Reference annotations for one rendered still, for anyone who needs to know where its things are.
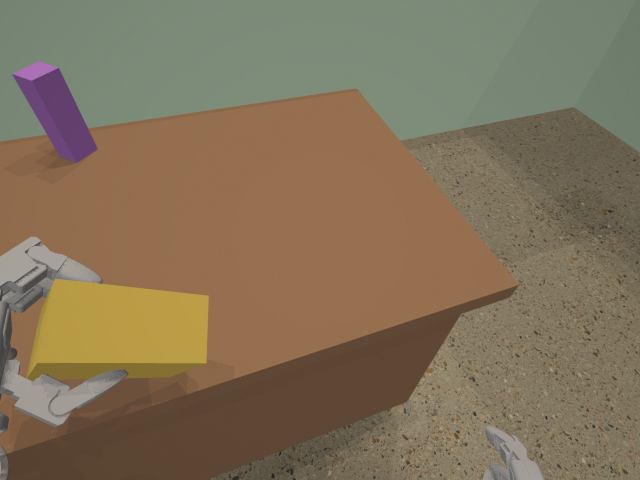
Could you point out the table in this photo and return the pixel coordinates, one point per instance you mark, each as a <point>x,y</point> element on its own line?
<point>335,269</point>

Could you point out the right robot hand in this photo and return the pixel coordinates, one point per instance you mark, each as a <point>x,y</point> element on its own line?
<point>514,455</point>

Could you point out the sponge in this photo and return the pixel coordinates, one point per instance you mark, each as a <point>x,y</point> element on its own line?
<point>86,329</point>

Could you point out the left robot hand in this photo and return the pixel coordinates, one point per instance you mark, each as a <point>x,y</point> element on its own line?
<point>27,273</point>

